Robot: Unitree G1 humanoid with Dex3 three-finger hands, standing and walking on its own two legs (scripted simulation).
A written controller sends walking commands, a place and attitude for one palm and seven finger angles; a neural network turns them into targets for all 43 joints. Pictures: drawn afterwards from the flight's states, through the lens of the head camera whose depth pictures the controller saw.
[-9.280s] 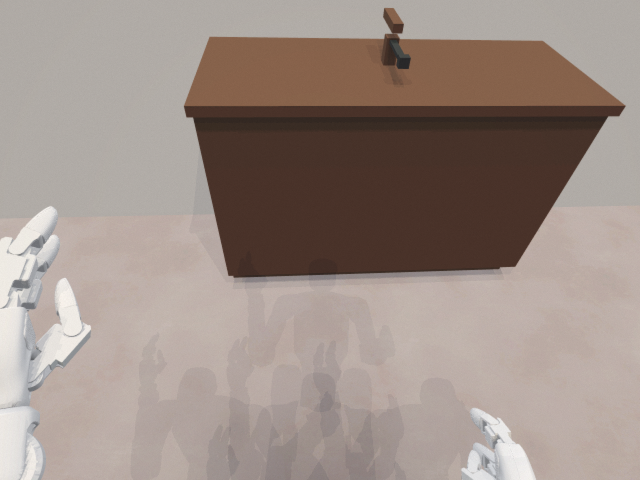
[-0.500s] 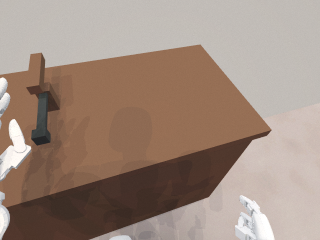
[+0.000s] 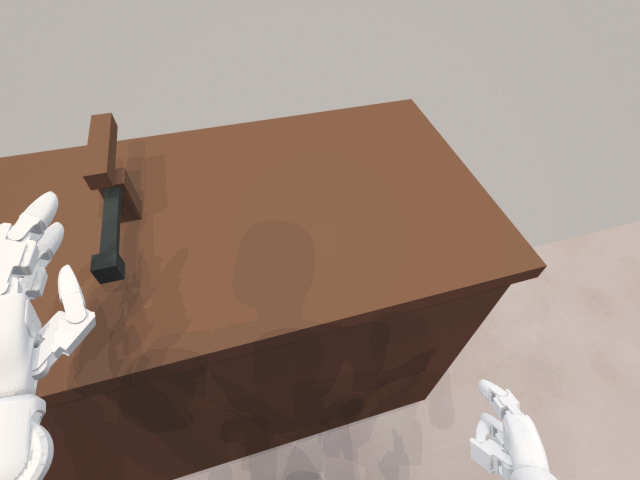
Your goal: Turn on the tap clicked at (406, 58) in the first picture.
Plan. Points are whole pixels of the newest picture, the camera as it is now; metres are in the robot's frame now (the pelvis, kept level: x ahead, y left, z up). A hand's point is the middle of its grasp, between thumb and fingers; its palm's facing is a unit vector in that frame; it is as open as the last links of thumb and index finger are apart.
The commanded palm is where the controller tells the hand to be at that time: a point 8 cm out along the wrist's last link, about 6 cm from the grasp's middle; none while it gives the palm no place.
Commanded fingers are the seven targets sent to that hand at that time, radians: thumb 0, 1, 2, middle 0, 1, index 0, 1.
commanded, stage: come to a stop and stand still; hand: left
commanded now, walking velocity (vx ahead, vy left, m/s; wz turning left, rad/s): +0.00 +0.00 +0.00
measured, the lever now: (108, 267) +0.32 +0.29 +0.08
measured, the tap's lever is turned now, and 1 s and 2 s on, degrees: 0 0 0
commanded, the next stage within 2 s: look again from close up in 0.56 s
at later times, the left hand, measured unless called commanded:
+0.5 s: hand (8, 349) +0.18 +0.28 +0.17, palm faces +0.44 -0.82 -0.36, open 7.4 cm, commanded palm +0.13 +0.32 +0.18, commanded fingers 0.00 0.90 0.90 -0.20 -0.30 -0.20 -0.30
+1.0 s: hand (45, 304) +0.23 +0.29 +0.15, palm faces +0.30 -0.87 -0.40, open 7.4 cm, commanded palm +0.18 +0.33 +0.18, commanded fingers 0.00 0.90 0.90 -0.20 -0.30 -0.20 -0.30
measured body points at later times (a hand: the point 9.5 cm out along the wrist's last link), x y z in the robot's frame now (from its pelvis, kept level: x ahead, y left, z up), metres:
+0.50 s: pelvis -0.02 +0.03 +0.00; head -0.02 +0.04 +0.45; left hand +0.15 +0.32 +0.19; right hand +0.15 -0.17 -0.08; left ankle +0.04 +0.12 -0.74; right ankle +0.01 -0.09 -0.74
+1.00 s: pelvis +0.02 +0.05 +0.00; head +0.03 +0.07 +0.45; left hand +0.21 +0.33 +0.17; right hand +0.19 -0.18 -0.07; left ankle +0.04 +0.12 -0.74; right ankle +0.01 -0.09 -0.74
